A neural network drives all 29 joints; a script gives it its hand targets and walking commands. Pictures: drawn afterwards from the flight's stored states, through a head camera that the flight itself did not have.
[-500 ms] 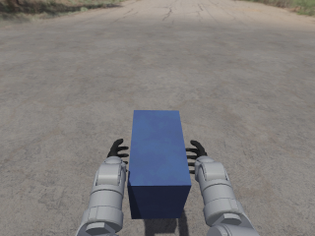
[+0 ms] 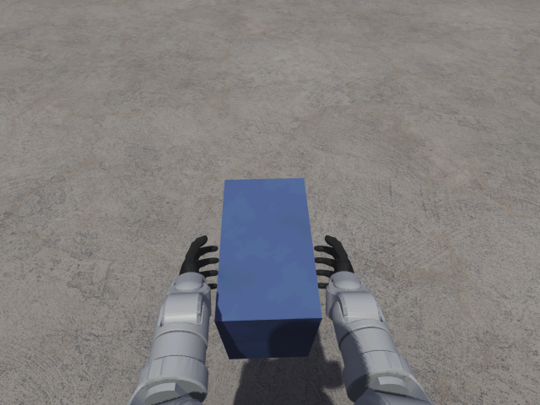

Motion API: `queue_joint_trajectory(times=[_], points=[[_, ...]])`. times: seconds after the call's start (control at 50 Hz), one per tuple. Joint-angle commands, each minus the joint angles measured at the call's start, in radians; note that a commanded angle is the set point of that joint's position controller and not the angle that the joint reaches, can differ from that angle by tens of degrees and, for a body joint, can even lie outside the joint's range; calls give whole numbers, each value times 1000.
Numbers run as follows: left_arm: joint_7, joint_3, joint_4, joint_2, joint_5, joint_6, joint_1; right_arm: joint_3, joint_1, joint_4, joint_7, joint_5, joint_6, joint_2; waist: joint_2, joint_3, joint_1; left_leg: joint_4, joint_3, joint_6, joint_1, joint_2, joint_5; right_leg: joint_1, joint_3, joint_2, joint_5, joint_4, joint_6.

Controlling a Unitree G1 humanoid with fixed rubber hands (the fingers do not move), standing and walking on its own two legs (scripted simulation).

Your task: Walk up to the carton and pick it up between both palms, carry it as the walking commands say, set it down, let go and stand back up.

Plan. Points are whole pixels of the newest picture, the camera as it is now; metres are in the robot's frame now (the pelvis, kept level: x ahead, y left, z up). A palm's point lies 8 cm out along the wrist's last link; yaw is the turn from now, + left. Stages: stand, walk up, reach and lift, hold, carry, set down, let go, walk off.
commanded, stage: set down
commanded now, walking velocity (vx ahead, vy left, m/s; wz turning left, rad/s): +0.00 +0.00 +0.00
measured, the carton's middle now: (266, 268) +0.40 +0.04 -0.08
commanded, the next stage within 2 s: none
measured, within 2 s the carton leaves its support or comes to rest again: neither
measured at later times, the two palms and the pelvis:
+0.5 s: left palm (193, 304) +0.32 +0.17 -0.10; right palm (321, 304) +0.34 -0.06 -0.10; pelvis -0.03 +0.01 -0.05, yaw +0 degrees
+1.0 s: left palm (200, 305) +0.35 +0.18 -0.17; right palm (311, 309) +0.37 -0.06 -0.19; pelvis -0.02 +0.02 -0.11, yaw +2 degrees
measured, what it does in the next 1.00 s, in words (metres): lowers itself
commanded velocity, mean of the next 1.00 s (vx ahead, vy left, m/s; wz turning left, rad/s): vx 0.00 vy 0.00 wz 0.00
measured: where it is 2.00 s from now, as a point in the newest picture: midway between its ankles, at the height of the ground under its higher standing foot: outside the picture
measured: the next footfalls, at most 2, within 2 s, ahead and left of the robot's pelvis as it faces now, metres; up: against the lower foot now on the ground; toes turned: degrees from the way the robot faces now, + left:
none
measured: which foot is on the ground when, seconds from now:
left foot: down 0.00-1.00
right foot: down 0.00-1.00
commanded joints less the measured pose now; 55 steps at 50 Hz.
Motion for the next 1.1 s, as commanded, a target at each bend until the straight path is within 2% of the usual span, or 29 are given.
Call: queue_joint_trajectory(times=[0.0,0.06,0.1,0.2,0.3,0.38,0.46,0.52,0.66,0.74,0.84,0.92,0.98,1.08], points=[[-215,-398,76,-938,-152,-144,-415,387,-439,51,229,146,-168,1021,14,-457,6,14,-102,44,125,-48,242,-30,129,1,217,-113,19],[-208,-416,74,-921,-153,-199,-437,384,-438,61,217,132,-221,997,11,-468,-8,33,-105,42,75,-51,226,-57,128,10,213,-93,25],[-203,-412,89,-911,-144,-234,-451,379,-471,63,213,126,-258,975,9,-470,-6,50,-106,40,38,-54,196,-94,125,17,180,-76,27],[-188,-402,120,-879,-121,-320,-510,387,-569,83,201,121,-333,946,-13,-522,16,119,-98,37,-81,-60,89,-180,121,31,71,-6,34],[-185,-412,137,-837,-93,-364,-530,413,-591,111,185,103,-366,922,-21,-614,37,196,-81,33,-193,-64,39,-253,123,42,10,63,37],[-179,-453,141,-839,-102,-374,-547,423,-601,126,182,87,-378,882,6,-669,30,239,-81,23,-242,-71,22,-335,104,61,-16,119,31],[-163,-511,130,-879,-140,-378,-584,435,-649,114,188,100,-392,867,31,-743,13,272,-92,3,-244,-80,21,-415,78,84,-23,177,24],[-146,-531,132,-906,-157,-382,-593,451,-694,91,195,120,-404,863,43,-796,14,304,-101,-8,-247,-85,28,-473,68,94,-20,227,22],[-119,-521,145,-910,-152,-386,-592,446,-710,97,206,131,-407,862,12,-836,12,379,-112,-14,-284,-95,40,-624,55,108,-32,316,28],[-121,-506,161,-890,-138,-382,-603,418,-686,135,204,115,-399,860,-1,-818,2,412,-114,-8,-365,-103,32,-672,55,112,-32,354,32],[-128,-496,182,-881,-136,-384,-587,410,-681,125,193,115,-404,841,6,-851,-4,473,-103,-7,-425,-113,104,-729,55,117,6,404,37],[-126,-498,194,-881,-147,-390,-580,439,-713,77,180,137,-414,828,7,-907,-3,526,-92,-5,-443,-122,177,-765,50,124,39,445,38],[-119,-512,181,-865,-160,-397,-602,478,-753,46,173,164,-420,829,2,-960,13,569,-87,-4,-457,-129,206,-797,44,132,53,490,41],[-109,-530,172,-843,-181,-401,-654,525,-812,18,156,194,-419,830,-14,-1031,32,637,-77,-3,-515,-136,182,-840,38,143,30,564,46]])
